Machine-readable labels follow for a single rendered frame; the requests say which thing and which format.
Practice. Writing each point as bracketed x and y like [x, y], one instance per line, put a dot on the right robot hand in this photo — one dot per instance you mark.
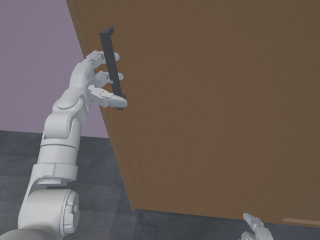
[261, 233]

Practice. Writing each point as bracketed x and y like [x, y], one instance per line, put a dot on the wardrobe door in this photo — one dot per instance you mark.
[309, 209]
[223, 102]

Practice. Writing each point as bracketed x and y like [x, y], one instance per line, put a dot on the robot left upper arm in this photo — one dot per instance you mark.
[48, 214]

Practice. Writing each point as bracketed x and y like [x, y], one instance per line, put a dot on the left robot forearm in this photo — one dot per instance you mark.
[60, 143]

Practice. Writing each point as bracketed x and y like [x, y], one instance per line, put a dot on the left robot hand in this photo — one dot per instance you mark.
[83, 77]

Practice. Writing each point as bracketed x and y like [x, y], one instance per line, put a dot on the handle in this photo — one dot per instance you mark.
[105, 37]

